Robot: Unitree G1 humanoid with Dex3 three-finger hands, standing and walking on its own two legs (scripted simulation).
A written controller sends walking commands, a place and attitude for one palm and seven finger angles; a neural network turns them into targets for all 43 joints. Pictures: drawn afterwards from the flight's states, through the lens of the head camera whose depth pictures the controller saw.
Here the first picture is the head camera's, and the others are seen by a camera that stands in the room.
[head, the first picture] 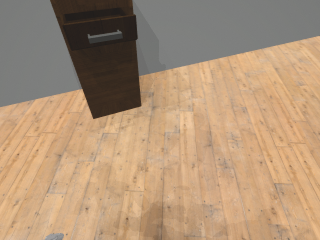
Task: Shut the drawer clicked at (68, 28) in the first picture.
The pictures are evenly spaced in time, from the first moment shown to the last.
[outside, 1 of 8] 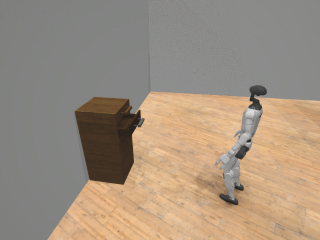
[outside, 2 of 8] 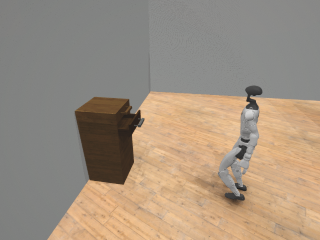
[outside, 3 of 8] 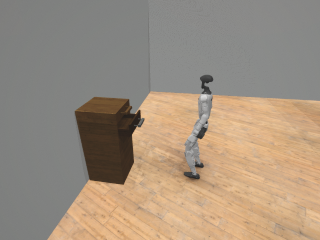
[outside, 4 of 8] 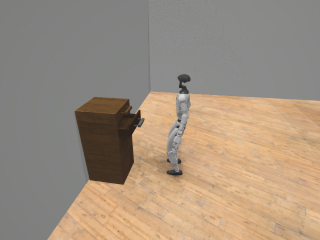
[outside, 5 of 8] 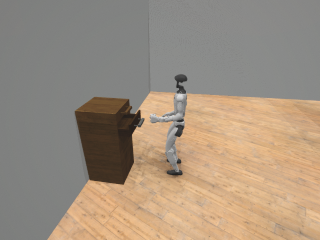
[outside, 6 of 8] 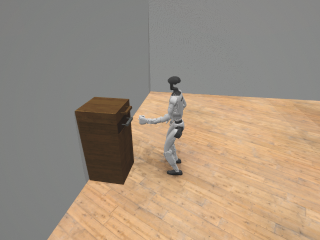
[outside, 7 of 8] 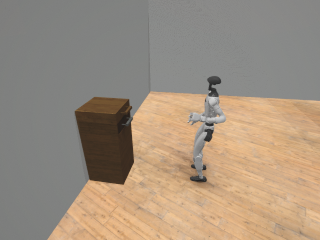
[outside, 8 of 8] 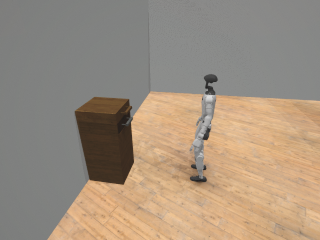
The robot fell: no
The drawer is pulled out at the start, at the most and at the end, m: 0.14 0.14 0.00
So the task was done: yes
